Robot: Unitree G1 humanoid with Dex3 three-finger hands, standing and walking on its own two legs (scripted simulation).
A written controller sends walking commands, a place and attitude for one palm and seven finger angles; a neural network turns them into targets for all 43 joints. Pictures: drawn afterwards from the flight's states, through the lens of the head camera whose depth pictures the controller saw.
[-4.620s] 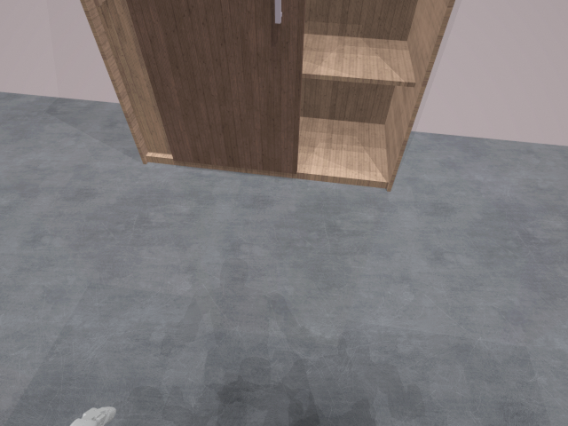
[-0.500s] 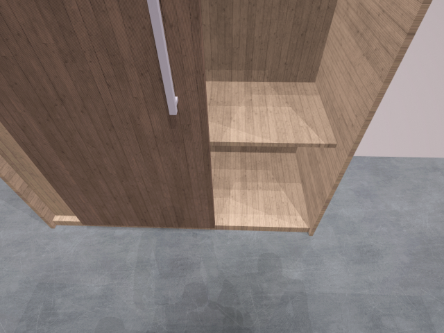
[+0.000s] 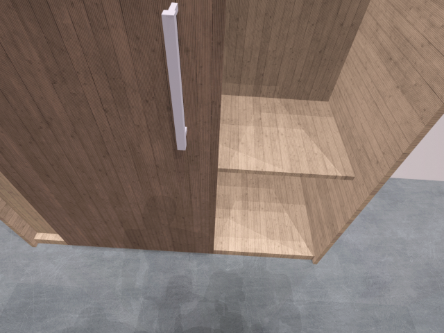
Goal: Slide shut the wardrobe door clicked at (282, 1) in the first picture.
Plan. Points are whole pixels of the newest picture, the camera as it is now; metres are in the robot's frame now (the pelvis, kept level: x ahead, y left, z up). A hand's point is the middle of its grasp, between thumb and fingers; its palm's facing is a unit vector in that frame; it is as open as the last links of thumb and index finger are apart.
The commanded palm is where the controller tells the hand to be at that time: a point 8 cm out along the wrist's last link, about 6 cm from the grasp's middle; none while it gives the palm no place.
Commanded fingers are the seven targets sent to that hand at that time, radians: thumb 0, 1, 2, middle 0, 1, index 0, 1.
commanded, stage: come to a stop and stand still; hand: left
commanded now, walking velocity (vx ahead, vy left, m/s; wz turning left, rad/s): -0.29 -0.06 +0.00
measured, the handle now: (178, 88) +0.52 +0.13 +0.17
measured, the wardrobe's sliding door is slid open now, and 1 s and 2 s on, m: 0.47 0.47 0.47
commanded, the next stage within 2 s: none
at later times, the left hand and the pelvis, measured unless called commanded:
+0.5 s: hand out of the picture +0.09 +0.18 -0.18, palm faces +0.07 -0.98 -0.19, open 7.3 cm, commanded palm none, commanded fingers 0.00 0.90 0.90 -0.20 -0.30 -0.20 -0.30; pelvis +0.02 -0.01 -0.01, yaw +2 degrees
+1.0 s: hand out of the picture -0.02 +0.13 -0.17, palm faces +0.06 -0.98 -0.19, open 7.4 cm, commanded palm none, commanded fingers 0.00 0.90 0.90 -0.20 -0.30 -0.20 -0.30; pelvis -0.01 -0.04 +0.00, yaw +1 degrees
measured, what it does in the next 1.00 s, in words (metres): steps on the spot: right foot, then right foot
